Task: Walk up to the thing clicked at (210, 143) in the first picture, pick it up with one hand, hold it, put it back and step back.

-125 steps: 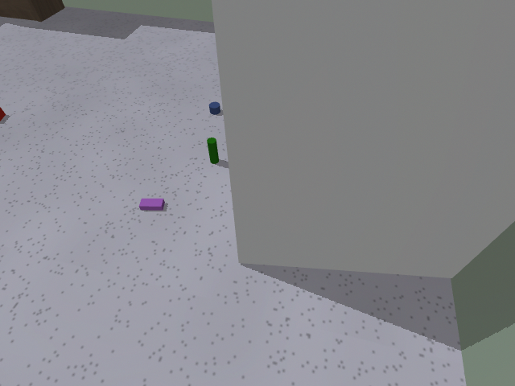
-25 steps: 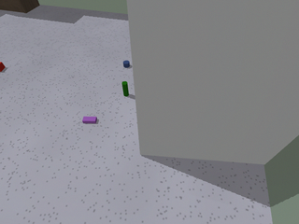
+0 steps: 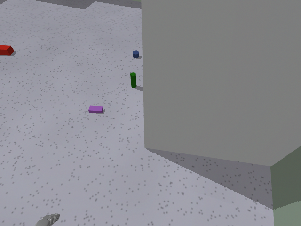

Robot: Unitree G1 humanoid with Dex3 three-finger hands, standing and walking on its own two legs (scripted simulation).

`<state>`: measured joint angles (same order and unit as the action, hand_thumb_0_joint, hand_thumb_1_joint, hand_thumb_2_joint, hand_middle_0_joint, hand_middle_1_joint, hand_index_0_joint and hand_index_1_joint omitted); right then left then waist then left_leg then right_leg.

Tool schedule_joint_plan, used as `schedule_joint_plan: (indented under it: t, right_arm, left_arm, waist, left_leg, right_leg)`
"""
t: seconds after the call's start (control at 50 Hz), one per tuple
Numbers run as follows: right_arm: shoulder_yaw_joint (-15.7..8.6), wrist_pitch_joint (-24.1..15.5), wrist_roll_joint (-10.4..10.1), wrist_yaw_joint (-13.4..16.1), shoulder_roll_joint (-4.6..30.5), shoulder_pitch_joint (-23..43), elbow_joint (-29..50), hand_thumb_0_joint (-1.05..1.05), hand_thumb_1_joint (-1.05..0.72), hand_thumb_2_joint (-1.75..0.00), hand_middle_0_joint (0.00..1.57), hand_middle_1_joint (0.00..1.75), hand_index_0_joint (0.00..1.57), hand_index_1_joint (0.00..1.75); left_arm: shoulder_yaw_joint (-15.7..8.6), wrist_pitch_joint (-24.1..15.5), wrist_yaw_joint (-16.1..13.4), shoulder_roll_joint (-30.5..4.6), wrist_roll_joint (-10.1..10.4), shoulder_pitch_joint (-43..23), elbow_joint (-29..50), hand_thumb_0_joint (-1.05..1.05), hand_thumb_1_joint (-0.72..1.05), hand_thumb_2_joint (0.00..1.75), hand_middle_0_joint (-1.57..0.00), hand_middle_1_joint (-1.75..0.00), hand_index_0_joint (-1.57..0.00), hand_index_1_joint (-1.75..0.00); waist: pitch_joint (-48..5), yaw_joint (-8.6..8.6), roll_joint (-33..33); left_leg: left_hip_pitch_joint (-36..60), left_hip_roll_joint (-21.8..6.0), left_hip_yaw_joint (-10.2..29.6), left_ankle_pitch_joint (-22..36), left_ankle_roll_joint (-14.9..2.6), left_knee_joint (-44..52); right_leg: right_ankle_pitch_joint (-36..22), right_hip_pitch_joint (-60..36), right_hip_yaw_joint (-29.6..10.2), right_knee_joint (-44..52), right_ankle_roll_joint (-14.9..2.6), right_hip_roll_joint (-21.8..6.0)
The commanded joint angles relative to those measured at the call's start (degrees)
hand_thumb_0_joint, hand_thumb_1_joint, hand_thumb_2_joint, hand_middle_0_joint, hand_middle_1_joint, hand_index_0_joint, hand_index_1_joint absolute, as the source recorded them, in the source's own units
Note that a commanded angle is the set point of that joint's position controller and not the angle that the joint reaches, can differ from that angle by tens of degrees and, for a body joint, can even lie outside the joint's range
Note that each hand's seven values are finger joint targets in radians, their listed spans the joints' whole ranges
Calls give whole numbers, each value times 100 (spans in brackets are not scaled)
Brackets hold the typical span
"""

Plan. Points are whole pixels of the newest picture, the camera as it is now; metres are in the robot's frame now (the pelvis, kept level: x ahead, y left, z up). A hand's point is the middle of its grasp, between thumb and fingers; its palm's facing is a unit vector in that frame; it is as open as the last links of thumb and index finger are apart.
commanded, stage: walk up
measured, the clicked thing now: (133, 80) +1.37 +0.13 -0.70
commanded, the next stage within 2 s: none
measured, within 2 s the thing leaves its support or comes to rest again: neither
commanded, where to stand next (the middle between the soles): +0.05 -0.01 m, yaw +66 degrees
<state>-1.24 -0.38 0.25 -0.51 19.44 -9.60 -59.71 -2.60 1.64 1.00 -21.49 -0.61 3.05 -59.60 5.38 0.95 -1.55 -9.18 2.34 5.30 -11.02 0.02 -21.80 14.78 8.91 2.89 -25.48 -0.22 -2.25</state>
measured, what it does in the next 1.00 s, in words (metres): steps on the spot, turning left: left foot, then right foot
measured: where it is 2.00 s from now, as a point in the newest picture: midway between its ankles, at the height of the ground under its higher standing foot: outside the picture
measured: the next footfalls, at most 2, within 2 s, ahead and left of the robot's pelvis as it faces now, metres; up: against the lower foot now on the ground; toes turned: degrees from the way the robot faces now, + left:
left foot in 0.50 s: +0.00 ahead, +0.11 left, +0.00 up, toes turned +29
right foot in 0.84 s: +0.15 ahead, -0.12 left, +0.00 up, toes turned +40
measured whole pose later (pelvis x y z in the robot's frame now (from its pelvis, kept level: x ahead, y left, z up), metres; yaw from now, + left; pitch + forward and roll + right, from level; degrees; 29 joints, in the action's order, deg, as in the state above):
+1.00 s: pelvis +0.01 -0.08 -0.02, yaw +47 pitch -2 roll +2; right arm -4.9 3.7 1.8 -1.7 25.1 -13.2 -39.7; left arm -3.6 -0.7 0.1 -22.9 -2.0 16.0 -44.3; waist 6.9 -2.5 3.1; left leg -30.4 5.0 5.6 -25.8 0.8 -66.8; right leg 18.6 17.2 5.1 -38.1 -0.5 -6.1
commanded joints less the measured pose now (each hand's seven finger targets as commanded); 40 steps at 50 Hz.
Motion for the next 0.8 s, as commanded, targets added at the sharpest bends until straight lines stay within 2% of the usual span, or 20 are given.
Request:
schedule_joint_plan:
  t: [0.0, 0.02, 0.08, 0.1, 0.12, 0.14, 0.18, 0.2, 0.24, 0.3, 0.38, 0.46, 0.48, 0.5, 0.52, 0.54, 0.58, 0.62, 0.72, 0.78]
  right_arm:
    - [-689, -59, 127, 206, 2105, -262, 746, 0, -90, -90, 20, 30, 20, 30]
    - [-731, -67, 152, 261, 2117, -145, 901, 0, -90, -90, 20, 30, 20, 30]
    - [-677, -82, 146, 280, 1731, 176, 1253, 0, -90, -90, 20, 30, 20, 30]
    - [-612, -60, 95, 230, 1545, 282, 1381, 0, -90, -90, 20, 30, 20, 30]
    - [-504, -32, 62, 163, 1220, 426, 1592, 0, -90, -90, 20, 30, 20, 30]
    - [-477, 14, 82, 166, 1160, 124, 1604, 0, -90, -90, 20, 30, 20, 30]
    - [-571, 127, 177, 111, 1345, -780, 1539, 0, -90, -90, 20, 30, 20, 30]
    - [-633, 175, 193, 82, 1525, -579, 1713, 0, -90, -90, 20, 30, 20, 30]
    - [-718, 219, 213, -67, 1670, -343, 1748, 0, -90, -90, 20, 30, 20, 30]
    - [-595, 200, 172, -216, 1295, -643, 1690, 0, -90, -90, 20, 30, 20, 30]
    - [-578, 170, 161, -256, 1230, -205, 2055, 0, -90, -90, 20, 30, 20, 30]
    - [-766, 43, 189, -123, 1472, -1062, 1831, 0, -90, -90, 20, 30, 20, 30]
    - [-871, -22, 221, -59, 1783, -1403, 1792, 0, -90, -90, 20, 30, 20, 30]
    - [-971, -66, 280, 19, 2337, -1259, 1931, 0, -90, -90, 20, 30, 20, 30]
    - [-946, -114, 226, 84, 2339, -1150, 2162, 0, -90, -90, 20, 30, 20, 30]
    - [-991, -86, 71, 114, 2472, -926, 2209, 0, -90, -90, 20, 30, 20, 30]
    - [-806, -81, 35, 173, 2025, -637, 2269, 0, -90, -90, 20, 30, 20, 30]
    - [-732, -93, 31, 197, 1879, -467, 2392, 0, -90, -90, 20, 30, 20, 30]
    - [-745, -16, 209, 125, 1935, -597, 2564, 0, -90, -90, 20, 30, 20, 30]
    - [-749, 91, 219, 65, 1890, -195, 2758, 0, -90, -90, 20, 30, 20, 30]
  left_arm:
    - [-412, 10, -19, -1011, -7, -194, 1002, 0, 90, 90, -20, -30, -20, -30]
    - [-421, 21, 15, -1026, 6, -95, 1119, 0, 90, 90, -20, -30, -20, -30]
    - [-449, -56, 43, -1054, 4, 299, 1215, 0, 90, 90, -20, -30, -20, -30]
    - [-502, -92, 18, -1112, -18, 531, 1215, 0, 90, 90, -20, -30, -20, -30]
    - [-636, -113, -22, -1495, -104, 726, 1206, 0, 90, 90, -20, -30, -20, -30]
    - [-665, -100, -49, -1664, -158, 429, 1356, 0, 90, 90, -20, -30, -20, -30]
    - [-594, -84, -36, -1479, -167, -612, 1809, 0, 90, 90, -20, -30, -20, -30]
    - [-622, -126, -11, -1598, -207, -662, 1942, 0, 90, 90, -20, -30, -20, -30]
    - [-539, -166, -20, -1393, -199, -550, 1949, 0, 90, 90, -20, -30, -20, -30]
    - [-532, -197, -40, -1275, -182, -26, 1782, 0, 90, 90, -20, -30, -20, -30]
    - [-560, -210, 95, -1494, -185, 451, 1992, 0, 90, 90, -20, -30, -20, -30]
    - [-481, -111, 154, -1652, -55, 342, 2103, 0, 90, 90, -20, -30, -20, -30]
    - [-409, -112, 133, -1389, -9, 567, 2169, 0, 90, 90, -20, -30, -20, -30]
    - [-301, -90, 129, -925, 16, 792, 2287, 0, 90, 90, -20, -30, -20, -30]
    - [-307, -6, 99, -1047, -25, 944, 2282, 0, 90, 90, -20, -30, -20, -30]
    - [-354, -37, 77, -1422, -12, 687, 2309, 0, 90, 90, -20, -30, -20, -30]
    - [-392, -85, 84, -1443, -18, 757, 2137, 0, 90, 90, -20, -30, -20, -30]
    - [-439, -52, 112, -1411, 17, 1198, 1952, 0, 90, 90, -20, -30, -20, -30]
    - [-448, -143, 26, -1256, -14, 1191, 2007, 0, 90, 90, -20, -30, -20, -30]
    - [-472, -260, -83, -1182, 24, 1758, 1846, 0, 90, 90, -20, -30, -20, -30]
  waist:
    - [-656, -60, 1300]
    - [-796, -180, 1357]
    - [-1174, -520, 935]
    - [-1275, -727, 349]
    - [-1258, -898, -750]
    - [-1116, -691, -1456]
    - [-1185, -96, -991]
    - [-812, -92, -1014]
    - [-153, -104, -876]
    - [-168, -178, -818]
    - [-209, -471, -804]
    - [-740, 78, -382]
    - [-927, 261, 483]
    - [-965, 88, 2129]
    - [-1158, -43, 1152]
    - [-997, 100, 1287]
    - [-773, -41, 914]
    - [-713, -159, 1118]
    - [-428, -64, 1264]
    - [-673, -334, 1247]
  left_leg:
    - [76, -1789, 3092, 2496, -1381, 670]
    - [193, -1782, 3103, 2076, -1355, 619]
    - [89, -1073, 1945, 2167, -861, -373]
    - [-598, -592, 1408, 1764, -601, -958]
    - [-1963, 111, 746, 619, -274, -1752]
    - [-2761, 334, 174, -1373, -58, -2457]
    - [-2456, -125, 79, -1689, 82, -3764]
    - [-2207, -320, -64, -1704, 148, -4107]
    - [-1873, -518, -9, -1202, 211, -4162]
    - [-2365, -369, -394, -652, 84, -3252]
    - [-1595, -331, -750, -794, -57, -1964]
    - [102, 65, -1255, -120, -149, -801]
    - [915, -228, -429, 349, -446, -272]
    - [1661, -1504, 2030, 1721, -1098, -53]
    - [1204, -2185, 3052, 1550, -1648, -82]
    - [592, -2369, 3353, 565, -1929, 317]
    - [293, -1643, 1990, 440, -1454, 42]
    - [-108, -1253, 1325, 294, -1198, -165]
    - [-1162, -1125, 1664, 792, -1319, -270]
    - [-1489, -852, 1546, 1464, -1127, -935]
  right_leg:
    - [1641, 752, -690, -1841, -87, 373]
    - [1634, 816, -1083, -1915, -185, 215]
    - [1011, 365, -996, -909, -340, -23]
    - [598, -493, -1072, 388, -372, -201]
    - [-208, -1585, -1763, 827, -532, -959]
    - [-1193, -1865, -2204, 797, -841, -1702]
    - [-1613, -1124, -1859, 832, -1649, -2300]
    - [-1688, -285, -2030, 831, -1778, -2587]
    - [-1638, 415, -1395, 712, -1493, -1922]
    - [-2139, -717, -387, 303, -1023, -1285]
    - [-1944, -542, -258, 125, -985, -1460]
    - [-1661, 257, 491, -1376, -582, -1311]
    - [-1279, 941, 743, -2724, -273, -861]
    - [1697, 2584, 769, -3971, 119, 145]
    - [2224, 2551, -110, -4135, 84, 0]
    - [2241, 2199, -559, -4136, 27, -216]
    - [1767, 2082, -599, -3695, -32, -357]
    - [1297, 1805, -413, -3325, -53, -292]
    - [1442, 1163, -154, -2480, -31, 47]
    - [773, 369, -9, -1460, -95, 277]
